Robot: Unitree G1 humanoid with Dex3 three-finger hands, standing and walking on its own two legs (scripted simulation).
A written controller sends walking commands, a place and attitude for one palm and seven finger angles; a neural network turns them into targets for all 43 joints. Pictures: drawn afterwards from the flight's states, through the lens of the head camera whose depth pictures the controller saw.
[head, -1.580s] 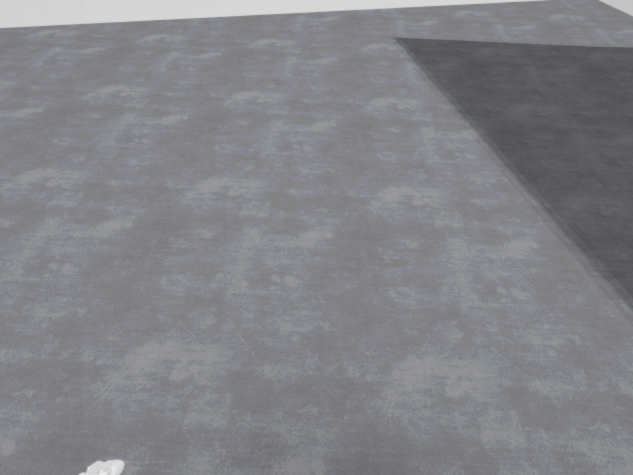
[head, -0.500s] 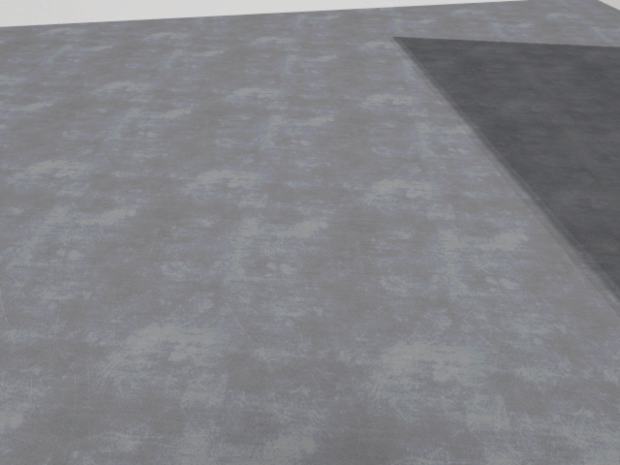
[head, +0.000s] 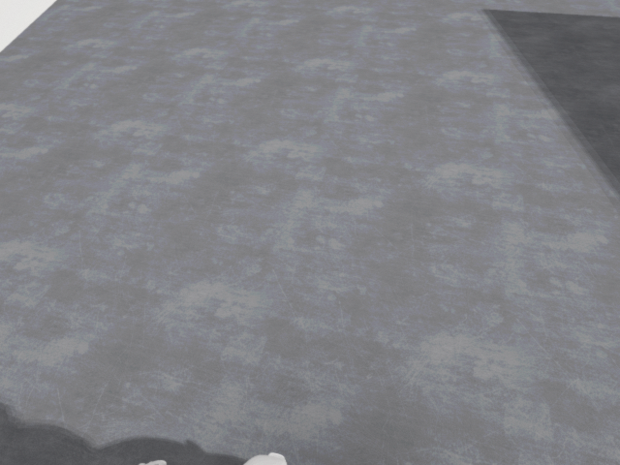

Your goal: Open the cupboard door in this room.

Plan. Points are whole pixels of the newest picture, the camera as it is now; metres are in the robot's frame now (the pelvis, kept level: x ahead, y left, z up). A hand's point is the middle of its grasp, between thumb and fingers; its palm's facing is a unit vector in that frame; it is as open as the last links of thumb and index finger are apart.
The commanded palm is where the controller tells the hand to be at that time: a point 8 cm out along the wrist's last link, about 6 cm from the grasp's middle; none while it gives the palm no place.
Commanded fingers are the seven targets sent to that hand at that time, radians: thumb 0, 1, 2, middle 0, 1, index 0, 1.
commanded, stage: turn or walk to find it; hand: left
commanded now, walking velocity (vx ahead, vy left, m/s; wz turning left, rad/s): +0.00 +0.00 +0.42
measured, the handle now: out of the picture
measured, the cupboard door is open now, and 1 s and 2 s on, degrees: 0 0 0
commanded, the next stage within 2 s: none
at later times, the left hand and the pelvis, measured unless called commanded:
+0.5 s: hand out of the picture -0.08 +0.24 -0.18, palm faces +0.29 -0.92 -0.25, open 7.4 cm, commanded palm none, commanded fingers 0.00 0.90 0.90 -0.20 -0.30 -0.20 -0.30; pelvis -0.03 +0.03 +0.00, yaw +14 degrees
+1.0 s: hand out of the picture -0.06 +0.19 -0.14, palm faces +0.44 -0.85 -0.28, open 7.4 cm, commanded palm none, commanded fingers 0.00 0.90 0.90 -0.20 -0.30 -0.20 -0.30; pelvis -0.05 -0.02 +0.01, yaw +26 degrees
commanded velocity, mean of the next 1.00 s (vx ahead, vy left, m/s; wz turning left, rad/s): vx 0.00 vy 0.00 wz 0.42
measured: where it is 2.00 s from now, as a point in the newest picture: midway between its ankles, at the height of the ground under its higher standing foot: outside the picture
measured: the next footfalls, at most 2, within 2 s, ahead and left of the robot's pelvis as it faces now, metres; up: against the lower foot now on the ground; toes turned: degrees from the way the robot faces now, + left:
left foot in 0.40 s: -0.03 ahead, +0.14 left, +0.00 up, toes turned +16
right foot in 0.80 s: +0.03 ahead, -0.09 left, +0.00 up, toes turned +17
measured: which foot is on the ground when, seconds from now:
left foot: up 0.00-0.38, down 0.40-0.80, up 0.82-1.00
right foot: down 0.00-0.40, up 0.42-0.78, down 0.80-1.00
